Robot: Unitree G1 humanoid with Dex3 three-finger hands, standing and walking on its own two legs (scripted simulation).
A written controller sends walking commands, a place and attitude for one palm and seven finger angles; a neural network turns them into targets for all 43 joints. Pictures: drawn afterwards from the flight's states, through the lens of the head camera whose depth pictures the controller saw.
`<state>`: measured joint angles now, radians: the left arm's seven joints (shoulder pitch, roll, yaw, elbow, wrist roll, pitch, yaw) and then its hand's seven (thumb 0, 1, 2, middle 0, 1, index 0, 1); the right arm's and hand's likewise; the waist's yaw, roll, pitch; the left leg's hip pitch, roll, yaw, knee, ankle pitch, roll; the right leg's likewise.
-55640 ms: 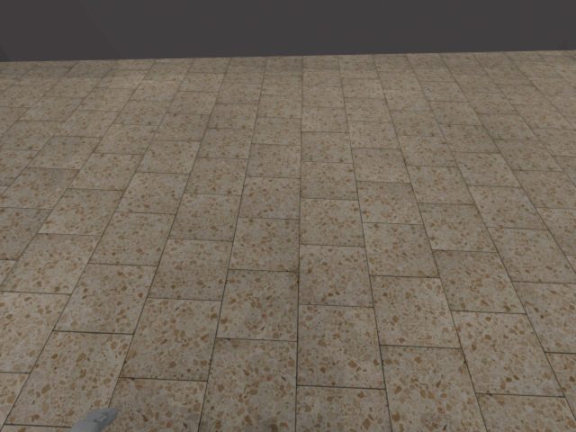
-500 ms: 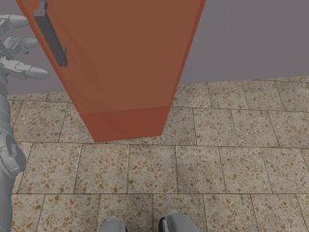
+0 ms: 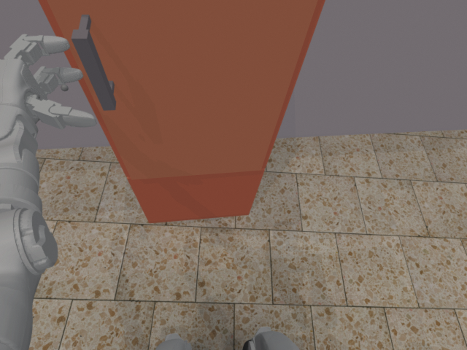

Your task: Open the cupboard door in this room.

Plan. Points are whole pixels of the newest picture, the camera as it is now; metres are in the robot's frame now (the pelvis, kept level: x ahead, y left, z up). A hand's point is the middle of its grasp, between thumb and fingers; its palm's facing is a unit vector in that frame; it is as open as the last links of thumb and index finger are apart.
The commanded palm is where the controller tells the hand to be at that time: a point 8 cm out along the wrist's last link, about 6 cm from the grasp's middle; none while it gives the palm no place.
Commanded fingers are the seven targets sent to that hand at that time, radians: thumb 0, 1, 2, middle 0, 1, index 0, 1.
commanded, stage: slide the fingers in behind the handle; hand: left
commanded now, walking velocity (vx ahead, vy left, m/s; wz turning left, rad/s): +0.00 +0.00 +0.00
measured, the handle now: (98, 66) +0.56 +0.17 +0.13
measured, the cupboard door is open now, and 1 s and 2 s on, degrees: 1 0 0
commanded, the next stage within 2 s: close the thumb around the handle in 1.36 s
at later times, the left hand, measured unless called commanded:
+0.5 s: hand (91, 91) +0.51 +0.18 +0.12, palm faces +0.00 -1.00 +0.03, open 14.0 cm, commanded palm +0.49 +0.22 +0.12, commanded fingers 0.00 -0.50 0.30 -0.30 -1.20 -0.30 -1.20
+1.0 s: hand (115, 88) +0.52 +0.14 +0.12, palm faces +0.03 -1.00 -0.03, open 13.8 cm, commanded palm +0.49 +0.19 +0.12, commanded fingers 0.00 -0.50 0.30 -0.30 -1.20 -0.30 -1.20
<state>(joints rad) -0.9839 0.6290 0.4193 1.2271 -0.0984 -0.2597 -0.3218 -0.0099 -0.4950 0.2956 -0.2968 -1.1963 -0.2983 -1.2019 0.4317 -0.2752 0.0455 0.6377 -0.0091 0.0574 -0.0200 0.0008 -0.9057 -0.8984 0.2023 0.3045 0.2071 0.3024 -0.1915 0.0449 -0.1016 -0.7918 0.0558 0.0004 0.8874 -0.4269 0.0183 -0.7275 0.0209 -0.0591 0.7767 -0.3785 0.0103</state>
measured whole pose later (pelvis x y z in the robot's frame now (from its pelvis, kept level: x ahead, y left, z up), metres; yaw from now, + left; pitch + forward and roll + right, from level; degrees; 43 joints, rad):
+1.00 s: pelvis -0.01 -0.01 +0.00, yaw +0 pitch +18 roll -2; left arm -1.02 0.48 0.36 1.23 -0.06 -0.31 -0.14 -0.01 -0.49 0.30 -0.31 -1.20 -0.32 -1.22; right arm 0.44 -0.27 0.03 0.66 -0.02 0.01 0.01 0.00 -0.91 -0.90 0.20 0.30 0.21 0.30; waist -0.19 0.05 -0.09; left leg -0.79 0.05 0.01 0.88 -0.40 0.00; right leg -0.75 0.02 -0.05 0.81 -0.38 0.00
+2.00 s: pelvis -0.01 -0.01 +0.00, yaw +0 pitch +18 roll -3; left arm -0.99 0.47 0.36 1.21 -0.07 -0.31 -0.15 0.00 0.54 0.74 -0.37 -1.31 -0.38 -1.31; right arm 0.44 -0.27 0.02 0.67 -0.02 0.01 0.00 0.00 -0.91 -0.90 0.20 0.30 0.21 0.30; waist -0.19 0.05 -0.10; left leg -0.77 0.05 0.01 0.87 -0.41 0.01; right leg -0.73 0.02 -0.04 0.80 -0.38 0.00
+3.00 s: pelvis +0.01 -0.02 +0.02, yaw +0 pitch +7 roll +0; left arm -0.14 -0.07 0.00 0.20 -0.04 -0.08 0.39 0.02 0.72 0.74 -0.36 -1.35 -0.38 -1.34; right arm 0.24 -0.21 -0.01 0.57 -0.02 0.01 0.05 0.01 -0.91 -0.90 0.20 0.30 0.20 0.30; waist -0.03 0.06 -0.12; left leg -0.45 0.04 0.03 0.71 -0.38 -0.01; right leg -0.44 0.01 -0.03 0.69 -0.38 -0.01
